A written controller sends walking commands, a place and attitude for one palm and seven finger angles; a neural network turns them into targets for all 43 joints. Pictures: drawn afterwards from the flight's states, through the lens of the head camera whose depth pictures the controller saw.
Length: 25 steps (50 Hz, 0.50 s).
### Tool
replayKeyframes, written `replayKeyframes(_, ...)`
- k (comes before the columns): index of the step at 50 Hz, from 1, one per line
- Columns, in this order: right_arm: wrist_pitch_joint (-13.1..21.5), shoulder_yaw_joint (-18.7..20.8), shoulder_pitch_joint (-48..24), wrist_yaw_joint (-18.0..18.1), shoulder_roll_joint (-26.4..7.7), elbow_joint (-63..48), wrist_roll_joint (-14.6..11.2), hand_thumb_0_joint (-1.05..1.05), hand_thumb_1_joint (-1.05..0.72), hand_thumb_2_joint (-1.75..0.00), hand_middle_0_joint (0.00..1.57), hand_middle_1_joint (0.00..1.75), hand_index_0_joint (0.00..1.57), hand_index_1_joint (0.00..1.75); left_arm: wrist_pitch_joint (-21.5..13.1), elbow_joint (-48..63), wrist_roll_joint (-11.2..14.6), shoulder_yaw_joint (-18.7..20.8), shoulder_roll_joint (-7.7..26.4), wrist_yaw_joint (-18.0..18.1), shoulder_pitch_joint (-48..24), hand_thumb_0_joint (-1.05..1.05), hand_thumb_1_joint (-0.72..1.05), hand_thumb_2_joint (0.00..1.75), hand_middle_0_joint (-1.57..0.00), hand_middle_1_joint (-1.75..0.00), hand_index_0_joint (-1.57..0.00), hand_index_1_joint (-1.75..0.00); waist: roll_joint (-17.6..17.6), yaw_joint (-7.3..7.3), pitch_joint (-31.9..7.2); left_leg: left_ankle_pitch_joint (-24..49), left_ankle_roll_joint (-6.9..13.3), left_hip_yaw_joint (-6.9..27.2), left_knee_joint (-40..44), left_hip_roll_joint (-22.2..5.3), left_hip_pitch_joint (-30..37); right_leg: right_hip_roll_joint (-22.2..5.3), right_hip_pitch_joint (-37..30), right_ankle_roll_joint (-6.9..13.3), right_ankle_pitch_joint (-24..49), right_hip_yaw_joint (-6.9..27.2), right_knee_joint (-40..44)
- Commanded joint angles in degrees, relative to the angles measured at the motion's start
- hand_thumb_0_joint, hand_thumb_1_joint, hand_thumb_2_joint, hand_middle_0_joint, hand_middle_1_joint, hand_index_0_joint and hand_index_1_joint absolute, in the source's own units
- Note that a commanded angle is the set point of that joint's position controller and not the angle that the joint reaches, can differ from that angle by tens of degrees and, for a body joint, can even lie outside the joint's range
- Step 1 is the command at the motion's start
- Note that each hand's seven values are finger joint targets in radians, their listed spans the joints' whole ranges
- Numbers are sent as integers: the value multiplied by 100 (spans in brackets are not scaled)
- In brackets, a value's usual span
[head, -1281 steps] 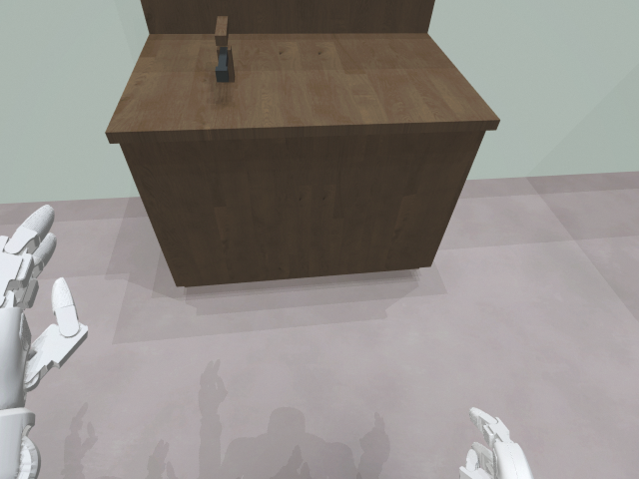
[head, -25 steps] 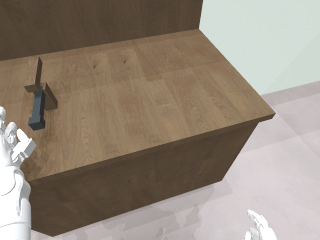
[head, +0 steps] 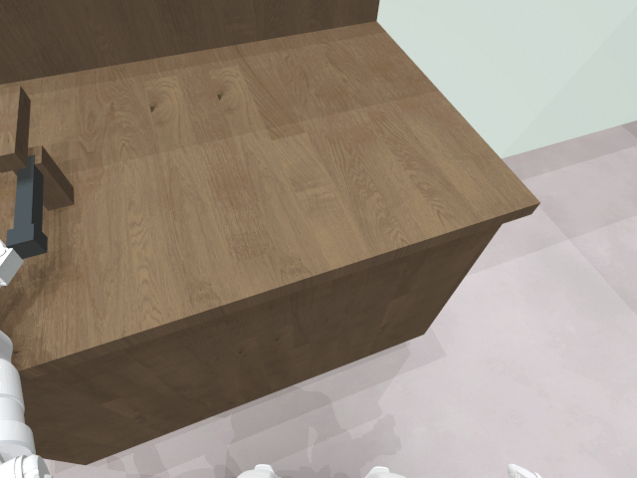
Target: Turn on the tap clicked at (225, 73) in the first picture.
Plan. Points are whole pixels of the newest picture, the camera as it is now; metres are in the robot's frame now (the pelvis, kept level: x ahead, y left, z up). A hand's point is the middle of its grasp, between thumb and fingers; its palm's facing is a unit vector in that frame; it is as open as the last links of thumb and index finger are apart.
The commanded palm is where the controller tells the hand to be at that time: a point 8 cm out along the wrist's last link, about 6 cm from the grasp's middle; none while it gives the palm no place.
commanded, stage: reach beside the lever's end, fingers flat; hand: left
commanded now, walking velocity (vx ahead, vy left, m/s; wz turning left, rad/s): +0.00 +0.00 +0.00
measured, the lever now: (27, 241) +0.36 +0.36 +0.08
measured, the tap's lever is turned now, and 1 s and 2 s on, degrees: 0 12 32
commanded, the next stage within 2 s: push the lever round in 0.28 s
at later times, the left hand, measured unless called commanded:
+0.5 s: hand (17, 264) +0.33 +0.36 +0.07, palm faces +0.59 -0.80 -0.10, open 7.8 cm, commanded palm +0.29 +0.39 +0.07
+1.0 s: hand (52, 256) +0.35 +0.33 +0.07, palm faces +0.59 -0.80 -0.10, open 7.7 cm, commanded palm +0.30 +0.36 +0.07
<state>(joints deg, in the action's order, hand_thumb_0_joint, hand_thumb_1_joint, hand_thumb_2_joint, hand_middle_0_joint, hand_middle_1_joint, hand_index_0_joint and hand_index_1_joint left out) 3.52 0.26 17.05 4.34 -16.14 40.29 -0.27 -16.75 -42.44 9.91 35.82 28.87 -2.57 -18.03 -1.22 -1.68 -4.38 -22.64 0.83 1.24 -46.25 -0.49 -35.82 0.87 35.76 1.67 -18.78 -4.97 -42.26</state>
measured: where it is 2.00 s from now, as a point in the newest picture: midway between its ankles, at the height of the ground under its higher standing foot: outside the picture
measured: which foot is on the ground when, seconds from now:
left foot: down 0.00-1.00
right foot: down 0.00-1.00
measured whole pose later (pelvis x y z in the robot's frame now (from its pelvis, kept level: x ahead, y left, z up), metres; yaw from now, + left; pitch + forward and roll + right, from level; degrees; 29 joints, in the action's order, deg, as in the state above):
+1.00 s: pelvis +0.00 +0.00 +0.00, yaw +1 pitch +11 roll -2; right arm 3.0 -0.1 15.2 4.5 -14.8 40.4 -0.1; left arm -15.8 -34.3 8.3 28.5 20.8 6.0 -15.5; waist -1.6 -0.7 -4.6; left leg -22.7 0.8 1.7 -45.5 0.0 -33.8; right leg 0.5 33.7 1.6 -19.2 -5.3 -41.8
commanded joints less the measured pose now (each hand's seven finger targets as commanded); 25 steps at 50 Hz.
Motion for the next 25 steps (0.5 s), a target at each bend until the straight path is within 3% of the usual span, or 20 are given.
replayKeyframes(1,162,351,225,2,-913,-688,-34,0,-90,-90,20,30,20,30,-346,1203,144,428,1800,4,-780,0,90,90,-15,-15,-15,-15,-375,169,-1814,2053,84,144,588,97,686,47,-1352,-73,1629,308,347)
replayKeyframes(3,129,351,227,-7,-922,-696,-42,0,-90,-90,20,30,20,30,-316,1172,154,511,1860,38,-762,0,90,90,-15,-15,-15,-15,-215,148,-1652,1826,92,154,618,92,528,59,-1268,-84,1453,291,362)
replayKeyframes(5,108,348,201,4,-908,-698,-33,0,-90,-90,20,30,20,30,-376,1389,94,525,1950,85,-1019,0,90,90,-15,-15,-15,-15,-504,113,-1666,1774,89,153,627,86,587,49,-1194,-69,1351,312,348)
replayKeyframes(7,112,349,193,13,-893,-686,-11,0,-90,-90,20,30,20,30,-483,1555,59,517,1972,136,-1198,0,90,90,-15,-15,-15,-15,-577,82,-1702,1704,71,189,629,72,675,75,-1099,-46,1195,303,328)
replayKeyframes(10,153,345,150,22,-843,-682,20,0,-90,-90,20,30,20,30,-647,2149,-6,233,1742,189,-1345,0,90,90,-15,-15,-15,-15,-1133,54,-1982,2187,-23,268,610,11,1219,83,-958,-2,1184,293,292)
replayKeyframes(12,176,350,145,30,-837,-643,20,0,-90,-90,20,30,20,30,-601,2158,36,119,1533,200,-1114,0,90,90,-15,-15,-15,-15,-890,53,-1917,2409,-96,355,627,-41,1321,104,-895,-2,1158,232,292)
replayKeyframes(13,188,336,102,32,-818,-674,-1,0,-90,-90,20,30,20,30,-528,2129,51,-23,1344,196,-938,0,90,90,-15,-15,-15,-15,-931,80,-1853,2400,-123,376,666,-41,1309,97,-868,0,1075,223,301)
replayKeyframes(18,218,315,5,60,-809,-717,-37,0,-90,-90,20,30,20,30,-145,1972,134,1,1182,366,-686,0,90,90,-15,-15,-15,-15,-387,141,-1496,1972,-129,372,825,-11,980,72,-1006,-20,1017,165,400)
replayKeyframes(19,209,305,-21,67,-809,-718,-36,0,-90,-90,20,30,20,30,-132,2024,87,146,1335,439,-600,0,90,90,-15,-15,-15,-15,-472,208,-1505,2081,-115,353,823,-15,967,63,-1067,-10,1072,178,402)
replayKeyframes(21,216,288,-44,39,-762,-754,-23,0,-90,-90,20,30,20,30,-143,2277,25,-83,1145,526,-874,0,90,90,-15,-15,-15,-15,-631,125,-1592,2202,-163,350,799,-14,1090,58,-1007,-17,1126,178,348)
replayKeyframes(23,226,282,-62,26,-763,-750,-11,0,-90,-90,20,30,20,30,-170,2235,6,-222,977,568,-902,0,90,90,-15,-15,-15,-15,-489,91,-1483,2019,-166,366,799,-16,1047,76,-923,-11,1001,176,363)
replayKeyframes(25,225,294,-70,38,-742,-728,-15,0,-90,-90,20,30,20,30,-246,2301,-47,-172,1041,616,-961,0,90,90,-15,-15,-15,-15,-594,101,-1536,2072,-188,383,786,-37,1124,74,-910,7,964,188,341)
